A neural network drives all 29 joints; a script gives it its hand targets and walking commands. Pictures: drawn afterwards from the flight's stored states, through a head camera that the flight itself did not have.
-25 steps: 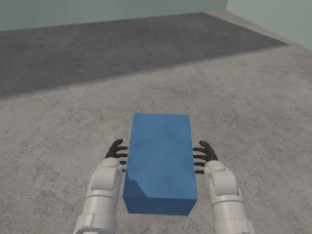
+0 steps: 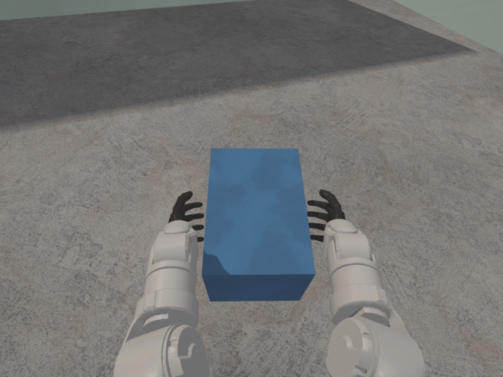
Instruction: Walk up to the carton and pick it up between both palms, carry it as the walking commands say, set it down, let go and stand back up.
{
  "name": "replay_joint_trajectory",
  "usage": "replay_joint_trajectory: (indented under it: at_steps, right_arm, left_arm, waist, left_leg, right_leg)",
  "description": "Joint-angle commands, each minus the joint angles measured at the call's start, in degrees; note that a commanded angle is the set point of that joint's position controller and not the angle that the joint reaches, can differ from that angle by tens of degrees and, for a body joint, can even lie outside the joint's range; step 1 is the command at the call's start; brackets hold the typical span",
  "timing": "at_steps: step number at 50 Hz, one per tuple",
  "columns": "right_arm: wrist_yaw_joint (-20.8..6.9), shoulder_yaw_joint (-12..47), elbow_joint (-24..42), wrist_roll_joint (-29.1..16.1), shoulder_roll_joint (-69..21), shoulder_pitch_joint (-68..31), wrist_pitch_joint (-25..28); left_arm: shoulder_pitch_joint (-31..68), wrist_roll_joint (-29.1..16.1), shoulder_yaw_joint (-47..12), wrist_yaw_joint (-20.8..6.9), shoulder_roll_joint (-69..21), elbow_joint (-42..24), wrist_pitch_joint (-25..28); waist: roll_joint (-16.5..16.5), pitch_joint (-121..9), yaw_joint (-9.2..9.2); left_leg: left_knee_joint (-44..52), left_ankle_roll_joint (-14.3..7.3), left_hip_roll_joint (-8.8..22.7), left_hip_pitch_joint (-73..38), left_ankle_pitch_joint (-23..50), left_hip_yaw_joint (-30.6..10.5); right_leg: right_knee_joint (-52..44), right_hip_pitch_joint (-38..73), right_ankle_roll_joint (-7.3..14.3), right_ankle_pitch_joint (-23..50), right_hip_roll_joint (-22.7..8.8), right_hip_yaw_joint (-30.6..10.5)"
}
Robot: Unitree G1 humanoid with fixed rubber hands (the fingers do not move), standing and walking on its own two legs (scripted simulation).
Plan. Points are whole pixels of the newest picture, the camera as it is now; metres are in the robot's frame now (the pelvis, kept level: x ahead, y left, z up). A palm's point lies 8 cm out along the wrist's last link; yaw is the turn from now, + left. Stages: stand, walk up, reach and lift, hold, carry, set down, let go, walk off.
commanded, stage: set down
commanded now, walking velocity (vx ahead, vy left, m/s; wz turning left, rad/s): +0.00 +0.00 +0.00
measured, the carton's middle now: (254, 223) +0.41 +0.02 -0.04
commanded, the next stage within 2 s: none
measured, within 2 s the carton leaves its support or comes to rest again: neither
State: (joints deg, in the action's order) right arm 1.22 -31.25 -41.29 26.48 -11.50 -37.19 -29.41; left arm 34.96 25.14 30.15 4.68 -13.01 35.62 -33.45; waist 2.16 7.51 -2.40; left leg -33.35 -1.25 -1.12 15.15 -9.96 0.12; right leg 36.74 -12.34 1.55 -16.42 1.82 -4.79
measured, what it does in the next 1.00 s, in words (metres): lowers itself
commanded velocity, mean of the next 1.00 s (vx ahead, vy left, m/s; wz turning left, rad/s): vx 0.00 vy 0.00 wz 0.00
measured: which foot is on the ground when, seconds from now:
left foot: down 0.00-1.00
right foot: down 0.00-1.00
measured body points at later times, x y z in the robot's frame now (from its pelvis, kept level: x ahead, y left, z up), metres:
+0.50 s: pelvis +0.01 +0.00 -0.03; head +0.16 +0.02 +0.39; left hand +0.37 +0.16 -0.10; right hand +0.39 -0.11 -0.09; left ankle +0.10 +0.11 -0.72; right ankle +0.06 -0.13 -0.72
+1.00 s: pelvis +0.01 +0.00 -0.11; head +0.20 +0.03 +0.30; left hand +0.40 +0.16 -0.19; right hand +0.42 -0.11 -0.17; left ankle +0.10 +0.11 -0.72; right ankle +0.06 -0.13 -0.72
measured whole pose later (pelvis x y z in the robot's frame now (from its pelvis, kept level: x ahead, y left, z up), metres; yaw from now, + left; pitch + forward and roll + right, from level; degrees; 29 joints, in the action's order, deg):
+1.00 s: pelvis +0.01 +0.00 -0.11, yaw +1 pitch +32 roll -2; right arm 7.6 -25.1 -34.1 15.6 -12.3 -36.8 -8.7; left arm 35.7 16.4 22.7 9.2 -10.5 32.8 -11.6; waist 1.6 -7.5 -1.1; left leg -67.8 -0.2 -1.6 79.5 -19.9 -3.1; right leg 69.2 -74.4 -0.8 -26.5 3.5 -1.4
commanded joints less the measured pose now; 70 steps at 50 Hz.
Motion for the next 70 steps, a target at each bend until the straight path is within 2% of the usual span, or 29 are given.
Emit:
replay_joint_trajectory:
  at_steps: [1, 7, 11, 17, 22, 33, 42, 58, 70]
  right_arm:
    - [-13.4, 17.0, -8.8, -9.5, -48.6, -32.2, 3.3]
    - [-12.4, 17.7, -7.6, -7.5, -47.8, -29.7, 7.8]
    - [-12.1, 22.4, -3.4, -7.6, -49.1, -28.6, 11.9]
    - [-12.3, 30.8, 0.7, -8.8, -51.7, -25.2, 17.0]
    - [-12.4, 35.9, 1.3, -10.9, -53.4, -22.6, 19.4]
    - [-11.4, 37.8, 0.3, -13.1, -52.8, -19.4, 21.0]
    - [-10.1, 39.3, 0.4, -14.5, -52.0, -22.7, 21.2]
    - [-8.2, 37.0, -2.6, -14.8, -52.5, -32.7, 18.9]
    - [-7.2, 34.5, -4.1, -15.4, -52.1, -39.8, 17.8]
  left_arm:
    - [35.2, -10.5, -19.4, -13.4, -48.6, 6.9, 3.6]
    - [32.1, -8.2, -19.6, -13.0, -48.2, 7.5, 8.3]
    - [30.3, -9.0, -24.4, -12.8, -50.7, 5.6, 12.6]
    - [25.5, -10.1, -32.6, -12.9, -52.9, 1.4, 18.7]
    - [23.4, -11.3, -37.8, -13.2, -52.5, -0.6, 21.7]
    - [22.2, -11.7, -41.5, -13.3, -50.5, 0.2, 23.8]
    - [26.2, -13.3, -43.1, -11.8, -50.5, 0.3, 24.2]
    - [36.9, -14.3, -38.5, -10.7, -48.6, 3.4, 22.3]
    - [44.5, -14.7, -36.4, -10.4, -46.5, 4.0, 21.2]
  waist:
    - [-4.1, -15.8, -0.02]
    - [-3.2, -19.8, 0.68]
    - [-2.4, -26.1, 1.06]
    - [-1.4, -37.9, 0.99]
    - [-2.2, -44.9, 0.70]
    - [-3.3, -50.0, 1.51]
    - [-4.3, -55.4, 1.16]
    - [-2.8, -58.9, 0.35]
    - [-3.1, -62.3, -0.06]
  left_leg:
    - [4.9, -1.0, -1.9, -14.2, -14.5, -5.8]
    - [2.4, -1.0, -2.5, -8.6, -11.0, -6.0]
    - [-0.4, -0.4, -3.2, -5.8, -5.7, -5.9]
    - [-6.4, 0.4, -4.1, -0.9, 6.2, -5.4]
    - [-11.2, 0.9, -5.0, 4.7, 10.0, -5.3]
    - [-19.5, 1.7, -6.1, 17.3, 11.1, -4.9]
    - [-26.1, 2.4, -6.7, 22.6, 8.7, -4.6]
    - [-36.8, 2.1, -8.0, 35.2, -0.1, -2.4]
    - [-44.0, 2.1, -8.7, 42.9, -3.1, -0.8]
  right_leg:
    - [-8.8, -16.8, 4.1, -12.8, 1.7, -1.1]
    - [-5.3, -20.6, 3.2, -9.4, 3.0, -0.1]
    - [-3.4, -22.7, 2.6, -4.9, 3.5, 0.1]
    - [0.6, -25.6, 1.6, 3.6, 4.7, 0.4]
    - [4.1, -29.3, 0.4, 6.8, 5.6, 0.9]
    - [13.0, -39.6, -1.3, 9.5, 6.9, 1.7]
    - [20.9, -48.8, -1.6, 6.3, 8.2, 2.5]
    - [31.5, -61.4, -1.9, -2.9, 9.6, 3.4]
    - [38.8, -68.6, -2.1, -5.8, 10.6, 4.4]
